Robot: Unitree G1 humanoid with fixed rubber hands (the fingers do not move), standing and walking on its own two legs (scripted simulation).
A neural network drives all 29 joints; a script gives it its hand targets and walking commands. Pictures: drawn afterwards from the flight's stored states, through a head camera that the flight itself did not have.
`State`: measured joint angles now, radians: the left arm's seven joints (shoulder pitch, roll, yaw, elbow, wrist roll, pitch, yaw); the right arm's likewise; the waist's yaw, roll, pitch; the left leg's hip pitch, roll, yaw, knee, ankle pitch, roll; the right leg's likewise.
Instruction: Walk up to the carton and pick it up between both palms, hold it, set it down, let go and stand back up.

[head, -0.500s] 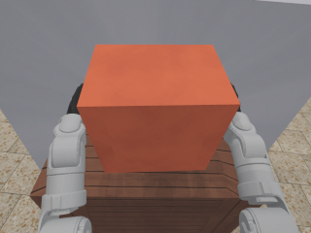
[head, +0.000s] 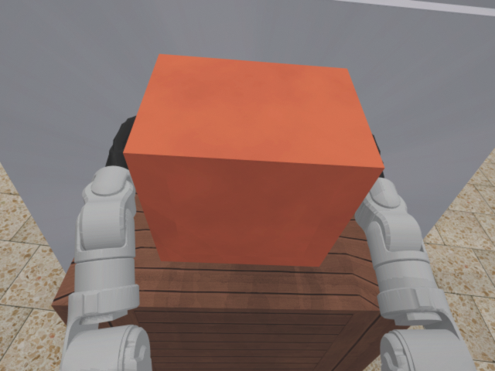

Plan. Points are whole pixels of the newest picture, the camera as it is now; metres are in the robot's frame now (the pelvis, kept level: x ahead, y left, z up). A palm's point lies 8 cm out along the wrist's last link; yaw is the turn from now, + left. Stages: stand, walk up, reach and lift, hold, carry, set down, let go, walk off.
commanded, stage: set down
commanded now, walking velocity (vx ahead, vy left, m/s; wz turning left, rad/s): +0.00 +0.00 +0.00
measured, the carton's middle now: (247, 171) +0.38 +0.02 +0.17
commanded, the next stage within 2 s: none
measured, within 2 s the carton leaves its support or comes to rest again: neither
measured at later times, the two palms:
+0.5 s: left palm (144, 191) +0.38 +0.20 +0.11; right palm (351, 173) +0.42 -0.17 +0.15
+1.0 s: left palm (148, 191) +0.38 +0.19 +0.11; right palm (356, 184) +0.40 -0.18 +0.14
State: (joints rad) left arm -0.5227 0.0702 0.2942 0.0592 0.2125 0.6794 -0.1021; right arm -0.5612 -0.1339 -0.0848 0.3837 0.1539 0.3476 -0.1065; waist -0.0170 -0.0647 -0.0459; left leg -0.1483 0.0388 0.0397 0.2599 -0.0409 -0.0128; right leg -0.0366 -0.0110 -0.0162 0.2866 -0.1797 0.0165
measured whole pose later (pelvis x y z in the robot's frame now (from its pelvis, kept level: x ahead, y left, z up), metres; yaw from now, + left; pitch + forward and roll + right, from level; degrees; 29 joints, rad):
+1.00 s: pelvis +0.03 -0.01 +0.00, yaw +1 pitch -1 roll +0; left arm -0.40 0.04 0.29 0.22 0.20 0.33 -0.07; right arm -0.51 -0.11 -0.09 0.52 0.10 -0.01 -0.08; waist -0.02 -0.07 0.02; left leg -0.16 0.04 0.03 0.25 -0.07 -0.04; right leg -0.05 -0.01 -0.04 0.29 -0.22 0.00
